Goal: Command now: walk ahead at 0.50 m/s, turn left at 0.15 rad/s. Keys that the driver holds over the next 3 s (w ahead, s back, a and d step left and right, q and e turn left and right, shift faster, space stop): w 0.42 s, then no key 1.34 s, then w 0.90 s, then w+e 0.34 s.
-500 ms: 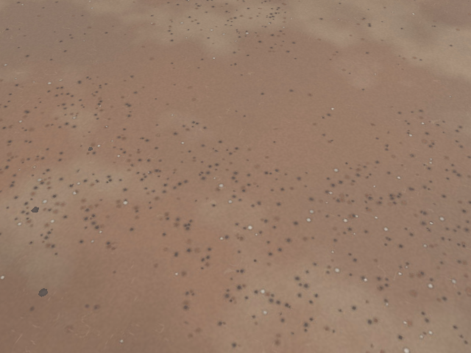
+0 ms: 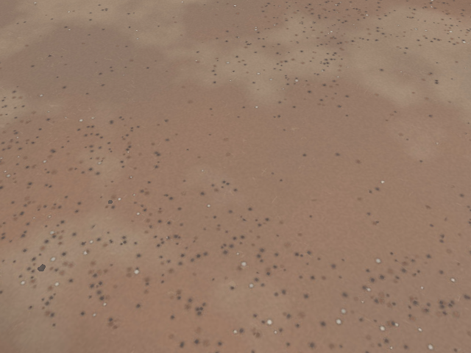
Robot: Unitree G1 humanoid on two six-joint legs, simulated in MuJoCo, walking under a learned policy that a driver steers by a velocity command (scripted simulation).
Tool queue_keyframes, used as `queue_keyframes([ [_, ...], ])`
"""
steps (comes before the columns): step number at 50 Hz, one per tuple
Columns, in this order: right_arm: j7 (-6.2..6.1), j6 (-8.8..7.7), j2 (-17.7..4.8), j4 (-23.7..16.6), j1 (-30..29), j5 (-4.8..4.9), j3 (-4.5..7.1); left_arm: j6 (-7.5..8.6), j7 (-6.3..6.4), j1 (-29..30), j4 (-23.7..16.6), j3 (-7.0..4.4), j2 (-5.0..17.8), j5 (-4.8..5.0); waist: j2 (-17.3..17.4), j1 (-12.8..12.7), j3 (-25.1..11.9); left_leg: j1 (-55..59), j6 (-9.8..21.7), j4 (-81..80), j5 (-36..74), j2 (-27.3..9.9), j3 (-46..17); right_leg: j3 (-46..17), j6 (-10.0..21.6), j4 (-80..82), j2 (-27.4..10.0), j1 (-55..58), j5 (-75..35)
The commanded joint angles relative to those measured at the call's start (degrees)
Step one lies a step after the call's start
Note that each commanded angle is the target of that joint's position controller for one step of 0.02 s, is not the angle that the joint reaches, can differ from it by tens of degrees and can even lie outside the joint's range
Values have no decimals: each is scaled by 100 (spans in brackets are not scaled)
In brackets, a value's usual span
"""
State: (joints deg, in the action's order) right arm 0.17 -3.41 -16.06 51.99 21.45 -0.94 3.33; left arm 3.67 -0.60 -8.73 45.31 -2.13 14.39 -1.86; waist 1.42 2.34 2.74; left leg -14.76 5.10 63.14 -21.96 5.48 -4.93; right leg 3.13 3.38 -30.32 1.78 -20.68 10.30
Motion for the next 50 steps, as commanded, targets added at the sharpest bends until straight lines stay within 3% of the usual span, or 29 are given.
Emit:
queue_keyframes([
  [1,91,-15,-432,-451,-110,-116,53,76,22,-580,30,-124,454,50,-529,-200,-113,-1675,-59,293,420,-683,-121,-2091,764,1913,-1568,1304,136],
  [4,165,91,-276,-427,-85,-156,-4,212,-12,-924,283,-134,520,117,-635,-96,-199,-1651,-193,27,603,-757,117,-1519,823,2049,-1411,1268,-1023],
  [7,205,109,-207,-674,-830,-158,-71,230,-20,-1176,456,-147,569,142,-578,-193,12,-2193,-355,-625,1152,-999,392,-1145,878,2328,-1314,1386,-1255],
  [10,236,85,-55,-908,-1583,-116,-177,212,-31,-1386,600,-136,561,160,-585,-353,109,-2049,-450,-1772,1772,-1015,673,-722,752,2349,-1069,1393,-1674],
  [12,240,71,-4,-1003,-1949,-84,-229,213,-23,-1569,694,-152,646,155,-590,-463,114,-1795,-434,-2377,2030,-929,810,-603,698,2298,-1081,1484,-1914],
  [15,203,55,-102,-1105,-2266,-67,-223,181,7,-1799,832,-159,715,125,-588,-536,139,-1651,-308,-2834,1961,-833,856,-664,665,2100,-1312,1925,-2267],
  [18,146,9,-228,-1072,-2072,-93,-166,126,60,-1737,915,-175,799,89,-597,-345,48,-1173,-62,-3203,1392,-638,886,-641,568,1507,-1473,2342,-3327],
  [19,111,-25,-295,-908,-1589,-115,-119,102,72,-1687,934,-180,830,91,-570,-123,-198,-548,49,-3438,1287,-467,950,-546,497,904,-1404,2370,-3968],
  [20,60,-86,-428,-597,-722,-170,-43,75,73,-1670,945,-155,773,106,-375,234,-667,587,215,-3737,1420,-397,952,-323,387,-119,-1168,2065,-4004],
  [21,-14,-132,-824,-387,313,-295,78,86,68,-1598,762,-86,593,138,75,624,-1355,2044,530,-3809,984,-1440,-162,-120,267,-1671,-914,1011,-2479],
  [22,-49,-91,-1379,-332,560,-316,221,83,42,-2278,638,50,-66,313,1433,315,-1983,3444,1345,-4278,1423,-3121,-2801,221,-15,-3780,153,-978,1615],
  [23,-29,-27,-1077,-359,298,-18,190,29,115,-1945,757,-140,662,147,537,336,-1694,2934,1379,-4480,2216,-2976,-2972,-491,23,-4275,49,-1396,1978],
  [24,-23,-51,-745,-409,-273,28,87,36,112,-1576,659,-150,588,153,312,73,-908,2189,1254,-4431,3312,-2716,-1889,-611,30,-4232,-193,-1429,1570],
  [25,0,-105,-404,-404,-541,12,-5,43,106,-1436,661,-108,423,154,141,-72,-603,1605,1095,-4501,4407,-2440,-1206,-602,-4,-3944,-345,-1221,1344],
  [27,-26,-164,-105,-310,-768,45,-105,-108,80,-1526,751,-104,300,49,288,-380,-410,885,728,-4670,5145,-1991,-354,-559,-137,-3389,-483,-667,1180],
  [29,-30,-228,-179,-202,-680,37,-116,-234,41,-1608,813,-99,181,18,290,-504,-552,670,723,-4725,5815,-1875,-24,-454,-241,-3159,-344,-309,953],
  [32,-44,-229,-296,-58,-668,33,-124,-329,40,-1398,815,-66,81,12,315,-594,-541,506,699,-4762,5911,-1708,383,-320,-333,-2413,-350,-227,518],
  [35,-61,-163,-273,112,-516,15,-161,-355,93,-870,751,4,29,40,462,-419,-483,440,590,-4720,5646,-1562,587,-144,-324,-1443,-356,25,74],
  [40,-109,-28,-229,383,-305,-8,-189,-329,222,-618,847,45,89,79,392,-265,-400,598,589,-4446,4695,-1743,277,-118,-170,-453,-313,468,149],
  [42,-152,33,-178,441,-412,39,-209,-259,257,-775,968,78,60,47,120,-424,-289,366,331,-4190,3474,-1609,186,-225,-77,734,-399,1152,-650],
  [43,-170,37,-97,448,-249,7,-232,-202,291,-952,1052,23,363,17,-235,-352,-417,141,108,-3989,2530,-1383,208,-712,-31,869,-882,1711,-1765],
  [44,-172,48,46,530,293,-9,-232,-170,301,-983,1071,-25,688,24,-748,5,-470,-102,-29,-3860,1143,-966,393,-1215,211,646,-1469,2030,-3123],
  [45,-208,152,295,788,620,62,-297,-209,276,-750,1088,23,490,139,-1057,13,-493,254,-121,-4020,293,-701,578,-1449,604,765,-1678,1511,-2864],
  [46,-243,221,154,848,454,35,-277,-229,239,-536,1051,83,233,126,-890,-9,-217,524,-170,-4211,402,-712,514,-1441,508,942,-1499,1075,-2189],
  [47,-243,248,51,842,218,16,-241,-242,220,-379,1037,104,156,125,-777,-45,-61,664,-185,-4336,704,-755,446,-1237,317,999,-1226,860,-1692],
  [49,-218,268,-17,855,-29,18,-215,-251,263,-502,1164,106,143,153,-601,-143,-27,792,-158,-4433,1250,-933,323,-935,107,991,-898,892,-1417],
  [50,-216,260,74,900,-30,22,-242,-253,281,-585,1242,98,150,182,-523,-168,-68,787,-164,-4459,1381,-990,302,-873,70,976,-837,1024,-1424],
])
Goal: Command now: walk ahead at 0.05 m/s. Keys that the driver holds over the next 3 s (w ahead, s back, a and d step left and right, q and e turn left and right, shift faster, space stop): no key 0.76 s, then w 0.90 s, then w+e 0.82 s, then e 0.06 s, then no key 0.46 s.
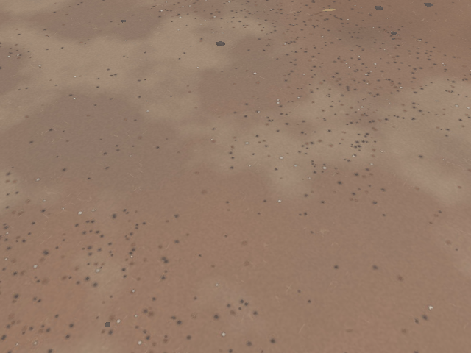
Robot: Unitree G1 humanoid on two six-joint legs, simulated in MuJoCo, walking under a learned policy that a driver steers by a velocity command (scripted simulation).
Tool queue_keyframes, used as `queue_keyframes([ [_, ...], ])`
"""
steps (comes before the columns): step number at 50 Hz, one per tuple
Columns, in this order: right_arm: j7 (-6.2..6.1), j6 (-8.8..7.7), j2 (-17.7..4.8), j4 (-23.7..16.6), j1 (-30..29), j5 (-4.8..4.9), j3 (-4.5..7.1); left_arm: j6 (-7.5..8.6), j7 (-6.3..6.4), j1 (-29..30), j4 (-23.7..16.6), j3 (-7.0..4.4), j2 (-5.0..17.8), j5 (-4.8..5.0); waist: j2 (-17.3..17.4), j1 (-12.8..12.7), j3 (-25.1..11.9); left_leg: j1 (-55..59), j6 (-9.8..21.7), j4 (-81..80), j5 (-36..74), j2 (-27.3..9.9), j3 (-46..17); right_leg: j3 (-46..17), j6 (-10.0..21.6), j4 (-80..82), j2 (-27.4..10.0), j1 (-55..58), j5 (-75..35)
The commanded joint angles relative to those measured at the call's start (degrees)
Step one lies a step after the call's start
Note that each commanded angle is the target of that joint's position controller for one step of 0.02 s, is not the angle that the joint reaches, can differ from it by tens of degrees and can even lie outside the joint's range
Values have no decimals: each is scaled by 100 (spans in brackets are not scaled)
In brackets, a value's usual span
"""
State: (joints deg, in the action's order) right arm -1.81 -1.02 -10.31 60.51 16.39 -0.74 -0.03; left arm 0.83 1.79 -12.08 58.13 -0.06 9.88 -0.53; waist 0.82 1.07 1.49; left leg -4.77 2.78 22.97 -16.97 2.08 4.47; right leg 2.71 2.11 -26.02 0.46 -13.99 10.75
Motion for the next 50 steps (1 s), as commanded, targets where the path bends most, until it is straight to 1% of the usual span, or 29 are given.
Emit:
queue_keyframes([
  [1,-28,10,-438,99,477,11,73,32,49,-297,15,-110,586,55,-353,-59,17,-215,51,-470,945,-673,-639,-820,195,532,-700,482,-1545],
  [4,-72,12,-404,228,435,17,63,25,56,-319,126,-105,549,33,-156,-88,14,-190,14,-536,976,-692,-632,-816,216,520,-718,621,-1679],
  [10,-105,57,-320,413,431,15,33,-5,72,-383,358,-84,485,21,-76,-97,116,-136,8,-569,963,-737,-632,-787,196,607,-670,570,-1480],
  [23,-126,58,-185,640,577,11,-37,-49,77,-627,719,-22,319,14,-65,-125,314,-295,27,-639,732,-793,-673,-770,145,748,-590,481,-904],
  [38,-128,11,4,720,856,7,-82,-58,70,-831,908,17,165,19,-42,-151,408,-460,52,-695,613,-802,-709,-758,106,754,-561,406,-618],
  [39,-123,9,19,742,948,-1,-84,-65,66,-875,928,21,143,17,-39,-133,301,-427,74,-757,177,-762,-706,-729,110,758,-500,433,-194],
  [40,-117,18,-45,752,1024,-12,-50,-80,60,-851,912,1,183,13,-3,-109,358,-472,127,-774,-413,-703,-719,-659,131,651,-384,319,341],
  [41,-110,37,-161,737,1089,-17,7,-96,48,-822,869,-31,234,9,122,-76,438,-536,238,-793,-1235,-689,-812,-524,185,408,-219,99,1020],
  [42,-99,62,-264,701,1141,-13,58,-108,21,-756,804,-59,245,-18,336,-14,623,-615,400,-946,-2085,-818,-1099,-353,221,76,-42,-296,1650],
  [43,-91,77,-348,704,1331,-3,107,-104,-18,-563,687,-65,198,-55,513,106,900,-593,604,-1258,-2781,-1122,-1550,-158,212,-379,106,-849,1836],
  [44,-92,77,-477,735,1490,3,170,-82,-67,-372,547,-39,44,-124,754,187,1151,-539,858,-1619,-3235,-1603,-2090,140,176,-960,169,-1263,1617],
  [45,-93,58,-511,736,1525,-2,212,-41,-109,-178,399,-36,22,-186,795,220,1367,-566,1062,-1833,-3176,-1985,-2447,170,173,-1478,-63,-1603,1344],
  [46,-84,17,-495,723,1555,-39,232,9,-145,-38,272,-72,113,-182,669,221,1412,-396,1173,-1925,-2853,-2128,-2573,90,178,-1850,-202,-1973,1366],
  [47,-70,-36,-528,709,1562,-83,260,65,-176,24,178,-106,183,-178,544,189,1391,-125,1225,-1884,-2431,-2163,-2548,-6,178,-2076,-319,-2292,1406],
  [48,-55,-93,-520,688,1546,-96,274,124,-207,59,111,-137,230,-165,422,151,1331,128,1200,-1799,-1984,-2108,-2393,-58,164,-2109,-403,-2460,1364],
  [49,-45,-147,-504,662,1507,-89,281,180,-234,111,39,-162,250,-131,346,119,1247,257,1125,-1723,-1578,-1998,-2166,-51,139,-1959,-430,-2426,1279],
  [50,-39,-195,-515,632,1465,-82,292,223,-257,173,-34,-181,247,-94,344,96,1161,264,1054,-1649,-1202,-1881,-1940,6,121,-1760,-405,-2238,1166],
])
Over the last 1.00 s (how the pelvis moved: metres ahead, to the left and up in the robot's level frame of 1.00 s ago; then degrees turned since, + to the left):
0.39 0.02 0.01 0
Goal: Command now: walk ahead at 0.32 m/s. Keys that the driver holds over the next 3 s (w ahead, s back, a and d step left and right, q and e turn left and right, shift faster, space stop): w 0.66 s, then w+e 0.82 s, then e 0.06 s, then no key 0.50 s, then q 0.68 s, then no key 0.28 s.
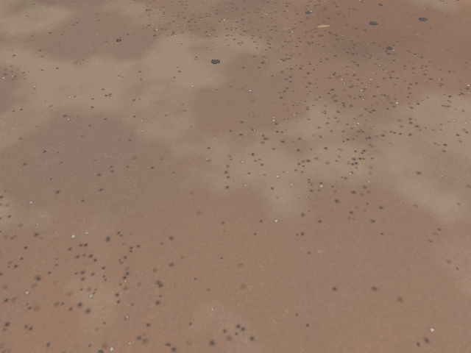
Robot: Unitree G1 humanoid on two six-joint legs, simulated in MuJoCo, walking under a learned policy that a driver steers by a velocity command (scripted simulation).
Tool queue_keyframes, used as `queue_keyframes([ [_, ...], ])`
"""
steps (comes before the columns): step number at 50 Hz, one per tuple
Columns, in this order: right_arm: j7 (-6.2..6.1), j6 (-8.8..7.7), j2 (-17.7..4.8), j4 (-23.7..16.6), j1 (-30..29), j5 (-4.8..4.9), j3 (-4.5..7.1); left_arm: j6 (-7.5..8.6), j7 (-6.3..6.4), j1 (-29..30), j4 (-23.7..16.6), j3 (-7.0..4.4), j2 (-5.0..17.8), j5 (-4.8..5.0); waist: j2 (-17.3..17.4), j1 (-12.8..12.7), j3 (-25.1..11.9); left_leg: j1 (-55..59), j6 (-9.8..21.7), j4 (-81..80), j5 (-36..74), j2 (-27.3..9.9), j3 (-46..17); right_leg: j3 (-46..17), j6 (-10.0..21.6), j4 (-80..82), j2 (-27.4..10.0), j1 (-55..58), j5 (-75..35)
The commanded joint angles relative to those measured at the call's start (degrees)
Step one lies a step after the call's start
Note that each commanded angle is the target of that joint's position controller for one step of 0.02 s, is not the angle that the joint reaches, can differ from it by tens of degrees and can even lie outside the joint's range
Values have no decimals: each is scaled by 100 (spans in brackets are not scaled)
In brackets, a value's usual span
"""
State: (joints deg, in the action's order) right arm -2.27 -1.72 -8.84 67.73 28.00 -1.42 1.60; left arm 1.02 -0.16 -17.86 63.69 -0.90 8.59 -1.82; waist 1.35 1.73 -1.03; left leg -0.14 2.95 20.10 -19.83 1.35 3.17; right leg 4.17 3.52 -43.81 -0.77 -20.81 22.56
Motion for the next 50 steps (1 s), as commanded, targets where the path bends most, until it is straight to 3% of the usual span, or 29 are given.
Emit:
queue_keyframes([
  [1,11,-165,-689,-112,273,-14,141,229,-84,797,-662,-118,377,62,334,5,1340,-278,988,-1272,-605,-1722,-1615,-68,-20,223,-234,-1287,-117],
  [3,32,-212,-757,-161,134,5,164,244,-112,600,-708,-151,335,104,418,-170,1217,-739,886,-986,-186,-1565,-1230,160,16,732,-69,-391,-408],
  [4,53,-222,-783,-204,-26,39,173,253,-111,186,-595,-171,286,122,366,-398,1130,-1213,786,-652,60,-1407,-962,340,45,1096,105,447,-694],
  [5,81,-246,-773,-234,-82,38,165,266,-84,-460,-367,-246,367,128,191,-652,912,-1657,666,5,757,-1166,-686,435,81,1334,355,1450,-701],
  [6,125,-297,-629,-271,-106,19,110,319,-18,-1333,-118,-377,651,91,-340,-1023,483,-2174,473,1347,1353,-794,-203,-115,208,1670,24,2570,-456],
  [7,190,-326,-191,-597,-140,80,-3,335,58,-2174,-26,-544,1362,32,-1945,-1212,13,-3405,79,3575,31,17,510,-2913,761,2981,-1657,3354,1163],
  [8,248,-320,-464,-732,-353,-51,90,251,58,-2160,87,-494,1251,53,-1671,-1011,67,-3844,190,4757,-1055,91,-187,-4402,1092,3693,-2115,2949,1558],
  [9,291,-292,-443,-855,-649,-74,103,229,61,-1323,-145,-433,1123,42,-868,-593,588,-4135,298,5217,-564,-341,-421,-3776,1016,3523,-2068,2393,1787],
  [10,334,-321,-381,-900,-841,-45,85,264,31,-778,-339,-384,942,57,-351,-458,788,-4029,321,5082,43,-537,-482,-3133,914,3552,-1860,1869,1123],
  [11,352,-334,-311,-891,-825,-8,96,309,23,-500,-424,-336,848,65,-226,-256,808,-3753,301,4800,379,-661,-475,-2556,780,3622,-1611,1553,414],
  [12,358,-291,-299,-864,-708,-51,109,362,34,-428,-418,-264,662,82,-286,-115,767,-3511,233,4563,507,-721,-443,-2097,683,3650,-1401,1393,-220],
  [14,379,-180,-317,-867,-664,-69,139,444,73,-684,-306,-198,548,83,-404,-44,664,-3421,134,4364,688,-672,-281,-1534,662,3629,-1210,1476,-1258],
  [17,399,-83,-348,-1120,-1338,-52,161,499,99,-1067,-187,-167,621,84,-428,-97,779,-3924,11,3885,1011,-672,-100,-1123,744,3678,-1150,1732,-2187],
  [20,422,-87,-304,-1488,-2284,-23,123,513,92,-1183,-184,-118,573,82,-478,-239,941,-3998,-86,2829,1430,-592,86,-780,776,3711,-1013,1744,-2788],
  [25,419,-112,-351,-1821,-3024,32,103,546,129,-1372,-105,-143,693,92,-606,-351,983,-3354,124,1510,1790,-351,320,-524,751,3634,-1113,2088,-3659],
  [28,348,-183,-532,-1750,-2562,28,202,546,158,-1178,-106,-192,835,51,-619,-53,669,-2609,436,1253,1346,-67,396,-333,616,2783,-1203,2561,-5556],
  [29,306,-221,-639,-1563,-1950,28,272,522,165,-1112,-105,-219,909,26,-621,201,329,-1992,544,1153,1162,109,431,-260,547,2011,-1156,2642,-6161],
  [30,258,-269,-751,-1235,-1002,3,356,485,157,-1029,-122,-230,941,39,-482,581,-152,-912,655,784,1320,213,476,-110,443,870,-967,2377,-6011],
  [31,201,-308,-1127,-1023,-89,-138,480,471,123,-1091,-225,-184,791,87,-141,852,-735,486,887,679,645,-708,-526,20,365,-721,-722,1289,-4358],
  [32,219,-297,-1682,-1030,236,-229,609,452,33,-1761,-354,-72,98,300,1153,490,-1443,1922,1728,10,-168,-2500,-3624,141,121,-3105,379,-745,-47],
  [33,273,-207,-1523,-1081,-289,2,582,441,24,-1351,-377,-215,645,195,537,417,-1370,1535,1726,-690,-763,-2387,-4412,-689,220,-3686,355,-1318,356],
  [34,277,-221,-1188,-1209,-987,55,480,442,24,-764,-579,-245,712,170,257,178,-439,688,1472,-744,-837,-2270,-3320,-711,273,-3580,-17,-1619,-166],
  [35,298,-288,-814,-1253,-1293,41,379,466,17,-477,-629,-232,647,146,-127,78,-21,-71,1259,-945,-151,-2044,-2628,-721,288,-3215,-230,-1424,-555],
  [37,232,-393,-414,-1099,-1280,28,243,326,-19,-605,-561,-238,437,12,-42,-267,274,-925,842,-1120,853,-1619,-1554,-760,229,-2632,-451,-825,-742],
  [39,190,-490,-447,-982,-969,27,221,174,-69,-668,-563,-245,325,-23,45,-357,314,-1075,757,-1191,1432,-1525,-1063,-709,168,-2433,-449,-712,-808],
  [42,174,-554,-668,-956,-721,35,247,39,-126,-46,-825,-256,363,-11,97,-345,538,-968,657,-1398,1628,-1469,-508,-622,98,-2055,-544,-1349,-1323],
  [47,137,-561,-624,-951,-382,48,188,62,-203,1068,-1255,-211,358,49,132,-137,759,-563,432,-1391,2521,-1274,289,-278,14,-605,-465,-1773,-2283],
  [50,74,-548,-685,-864,-55,61,186,83,-234,1643,-1491,-153,292,44,191,38,807,-120,387,-1268,3223,-1358,617,139,83,246,-337,-1651,-2454],
])
Over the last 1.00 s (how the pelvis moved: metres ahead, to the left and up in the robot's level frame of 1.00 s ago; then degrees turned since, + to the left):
0.04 -0.01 0.00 0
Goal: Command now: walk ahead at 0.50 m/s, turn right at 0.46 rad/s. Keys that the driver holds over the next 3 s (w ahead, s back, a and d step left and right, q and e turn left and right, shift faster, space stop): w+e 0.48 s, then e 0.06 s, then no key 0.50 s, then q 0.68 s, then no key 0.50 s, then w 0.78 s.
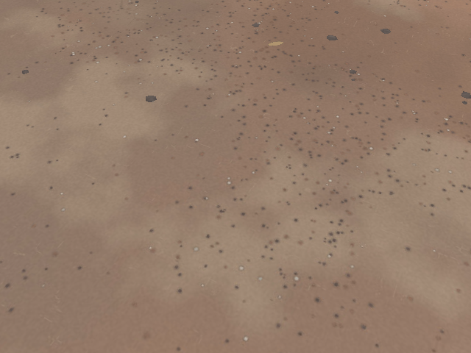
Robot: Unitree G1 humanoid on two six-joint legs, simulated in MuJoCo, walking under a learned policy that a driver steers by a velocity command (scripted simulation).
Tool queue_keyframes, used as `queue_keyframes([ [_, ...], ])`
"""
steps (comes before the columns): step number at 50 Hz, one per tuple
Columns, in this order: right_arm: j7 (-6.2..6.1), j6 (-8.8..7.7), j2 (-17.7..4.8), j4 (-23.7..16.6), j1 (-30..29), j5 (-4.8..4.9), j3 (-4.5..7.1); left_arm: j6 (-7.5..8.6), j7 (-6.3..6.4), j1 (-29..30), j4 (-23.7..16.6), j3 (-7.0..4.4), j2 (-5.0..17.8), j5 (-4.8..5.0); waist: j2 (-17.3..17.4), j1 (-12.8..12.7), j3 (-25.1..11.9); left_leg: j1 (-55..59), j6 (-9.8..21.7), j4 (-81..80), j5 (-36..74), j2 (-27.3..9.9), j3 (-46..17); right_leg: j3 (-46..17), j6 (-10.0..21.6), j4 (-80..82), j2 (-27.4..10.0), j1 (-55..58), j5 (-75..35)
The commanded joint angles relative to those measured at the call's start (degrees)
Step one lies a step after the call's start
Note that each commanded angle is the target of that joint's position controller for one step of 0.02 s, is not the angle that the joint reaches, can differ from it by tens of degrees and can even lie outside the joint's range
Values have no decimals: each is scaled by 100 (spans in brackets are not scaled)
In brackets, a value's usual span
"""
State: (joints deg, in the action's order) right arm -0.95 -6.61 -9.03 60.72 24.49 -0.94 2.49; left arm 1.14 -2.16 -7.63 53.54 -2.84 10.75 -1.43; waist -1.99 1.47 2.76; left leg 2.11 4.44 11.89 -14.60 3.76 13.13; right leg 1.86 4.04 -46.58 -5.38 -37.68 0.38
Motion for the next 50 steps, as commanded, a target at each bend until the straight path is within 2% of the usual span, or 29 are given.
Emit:
queue_keyframes([
  [1,-77,-44,-689,-124,408,6,100,78,-41,761,-544,47,81,0,520,110,447,-131,235,-358,2928,-1647,-296,477,83,721,173,42,-170],
  [3,-119,2,-750,-75,509,-10,111,93,-50,868,-638,32,124,-22,552,94,428,279,214,-52,3748,-1747,-127,652,229,1007,329,159,136],
  [5,-170,48,-894,-91,411,-25,145,89,-29,598,-605,-28,229,-38,726,-104,199,568,165,593,5430,-1827,68,849,458,1090,635,630,642],
  [7,-189,133,-1070,-167,235,-58,204,93,4,-206,-395,-139,424,-53,888,-479,-266,632,195,1896,6385,-1889,172,938,744,1179,994,1475,1217],
  [8,-157,173,-1140,-237,158,-43,229,125,27,-843,-205,-231,584,-81,824,-752,-617,327,173,2960,5927,-1881,184,833,902,1538,1126,2299,1226],
  [9,-103,174,-1159,-396,-33,-3,238,150,86,-1596,-23,-382,937,-161,453,-1184,-1010,-724,27,4570,4463,-1740,222,24,1185,2013,658,3558,1405],
  [10,30,153,-467,-779,174,60,121,136,141,-1523,-106,-530,1554,-179,-867,-715,-1435,-3285,-268,6713,-1054,-670,47,-2852,2020,2161,-1154,5346,1170],
  [11,82,80,-877,-1061,-499,68,195,41,132,-1695,-123,-538,1609,-18,-344,-906,-1677,-4250,-297,7470,-1486,-194,-1273,-4423,2328,2986,-1442,5515,1421],
  [12,112,-10,-876,-1247,-975,83,170,23,181,-1296,-124,-482,1434,29,-44,-733,-795,-4783,-234,7151,-820,-646,-1523,-3497,2058,3164,-1342,4924,1249],
  [13,104,-68,-901,-1234,-951,83,164,46,191,-1038,-150,-407,1119,61,341,-504,-419,-4501,-235,6586,-395,-839,-1495,-2956,1774,3279,-1131,4224,622],
  [14,80,-29,-888,-1167,-880,22,178,92,210,-781,-197,-353,938,67,584,-251,-199,-4126,-292,6149,-271,-974,-1497,-2442,1537,3324,-825,3663,-79],
  [15,84,88,-840,-1173,-755,-95,173,144,242,-683,-215,-297,803,113,541,-73,-202,-3758,-396,5872,-261,-1034,-1510,-2064,1435,3358,-581,3298,-587],
  [17,131,302,-737,-1232,-712,-192,162,274,247,-825,-199,-275,867,168,390,42,-269,-3513,-566,5457,-304,-1055,-1449,-1735,1372,3366,-335,3053,-1225],
  [19,167,409,-703,-1390,-1020,-194,143,327,239,-1050,-179,-311,1069,172,239,4,-201,-3655,-692,5029,-22,-1045,-1320,-1568,1293,3416,-163,2912,-1412],
  [21,184,449,-753,-1622,-1574,-176,134,315,226,-1315,-181,-314,1111,164,72,-173,-86,-3955,-766,4516,450,-1031,-1244,-1576,1141,3467,-61,2966,-1391],
  [24,207,461,-801,-1902,-2261,-148,109,278,217,-1700,-190,-307,1111,151,-86,-442,-56,-4255,-770,3783,1021,-917,-1241,-1695,932,3387,1,3339,-1447],
  [27,201,422,-780,-2111,-2700,-98,44,214,272,-1944,-206,-304,1160,129,-145,-590,-43,-4169,-708,3138,1213,-631,-1173,-1608,739,2888,81,3652,-2824],
  [30,172,340,-769,-2190,-2813,-42,-24,158,331,-2057,-213,-268,1094,70,-322,-670,-169,-3625,-519,2410,1362,-329,-1057,-1508,518,2483,146,3865,-3401],
  [33,77,228,-1138,-1844,-1657,-62,82,225,377,-1621,-359,-285,1233,41,-477,-123,-528,-2067,-169,1666,1363,-99,-1178,-1671,187,1552,145,3781,-4016],
  [34,30,131,-1226,-1663,-982,-87,114,279,354,-1394,-418,-295,1298,115,-293,295,-755,-1218,-44,1043,2280,-302,-1256,-1552,90,692,337,3594,-3628],
  [35,-21,43,-1544,-1587,-325,-190,159,334,337,-1419,-648,-210,1005,219,308,440,-1465,224,212,1492,4712,-1482,-2126,-1362,-20,-706,672,2728,-1326],
  [36,41,100,-1843,-1668,-368,-171,219,266,407,-2604,-564,-171,556,464,1662,-105,-2408,1539,1318,2006,8093,-3261,-3936,-872,-183,-2591,1634,1518,3868],
  [37,98,209,-1580,-1743,-476,55,206,173,452,-2748,-357,-226,1035,211,995,-125,-2652,1098,1503,1687,7242,-3116,-4336,-1091,-147,-3062,1392,1345,3464],
  [38,95,240,-1108,-1815,-989,102,86,101,420,-2292,-309,-242,1076,103,538,-189,-1863,288,1363,1358,5861,-2722,-3691,-1118,-232,-3002,1200,1228,3012],
  [39,81,264,-763,-1840,-1370,75,-35,53,374,-1887,-381,-207,984,25,358,-245,-1206,-389,1090,1059,4940,-2301,-3129,-1028,-289,-2592,1004,1136,2817],
  [40,51,264,-648,-1785,-1424,51,-101,-20,313,-1669,-410,-182,888,3,498,-268,-893,-815,897,819,4601,-2023,-2731,-1028,-344,-2210,867,1243,2667],
  [42,38,273,-784,-1629,-1393,13,-106,-205,229,-1827,-318,-138,715,-30,800,-424,-762,-1613,723,554,4260,-1667,-2158,-797,-433,-1703,899,1962,2393],
  [44,52,257,-889,-1551,-1435,-42,-101,-290,232,-1854,-266,-87,616,17,875,-529,-835,-1854,696,465,3810,-1543,-1911,-633,-466,-1060,903,2269,2377],
  [50,65,511,-1168,-1379,-1232,-39,-13,-408,281,-1111,-255,33,660,4,1136,-245,-534,-2182,614,-35,-394,-1484,-2307,-219,-365,772,713,2592,2150],
])
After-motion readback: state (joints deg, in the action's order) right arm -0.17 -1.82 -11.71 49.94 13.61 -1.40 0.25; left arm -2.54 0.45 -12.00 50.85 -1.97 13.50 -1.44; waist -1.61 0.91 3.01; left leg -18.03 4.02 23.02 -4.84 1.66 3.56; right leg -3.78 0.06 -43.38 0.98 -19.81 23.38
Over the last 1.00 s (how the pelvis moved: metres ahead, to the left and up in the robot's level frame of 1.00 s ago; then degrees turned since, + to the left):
0.51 -0.02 0.00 -8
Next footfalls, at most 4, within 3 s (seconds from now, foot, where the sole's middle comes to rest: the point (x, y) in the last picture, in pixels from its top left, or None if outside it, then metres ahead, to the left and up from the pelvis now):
0.18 right None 0.25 -0.09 -0.78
0.70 left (241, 331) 0.54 -0.01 -0.78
1.08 right None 0.44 -0.19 -0.78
1.82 right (308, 350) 0.49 -0.19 -0.78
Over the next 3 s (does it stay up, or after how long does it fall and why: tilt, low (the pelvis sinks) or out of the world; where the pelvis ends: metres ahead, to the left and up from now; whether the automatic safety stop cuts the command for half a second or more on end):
stays up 0.70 -0.11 -0.02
